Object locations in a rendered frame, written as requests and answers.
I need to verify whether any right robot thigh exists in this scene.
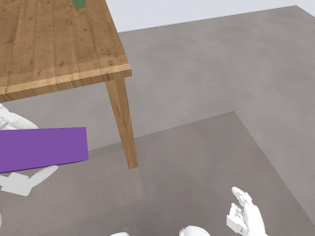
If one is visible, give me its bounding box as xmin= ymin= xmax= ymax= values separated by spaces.
xmin=179 ymin=225 xmax=211 ymax=236

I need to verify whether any sponge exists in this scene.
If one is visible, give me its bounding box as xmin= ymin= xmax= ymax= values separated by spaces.
xmin=0 ymin=127 xmax=89 ymax=174

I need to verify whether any table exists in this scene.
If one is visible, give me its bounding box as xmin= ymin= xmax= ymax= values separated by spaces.
xmin=0 ymin=0 xmax=139 ymax=170

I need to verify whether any robot left hand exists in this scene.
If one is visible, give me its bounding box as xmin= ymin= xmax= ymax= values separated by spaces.
xmin=0 ymin=103 xmax=58 ymax=196

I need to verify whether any robot right hand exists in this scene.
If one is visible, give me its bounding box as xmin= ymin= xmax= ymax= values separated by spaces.
xmin=226 ymin=187 xmax=266 ymax=236

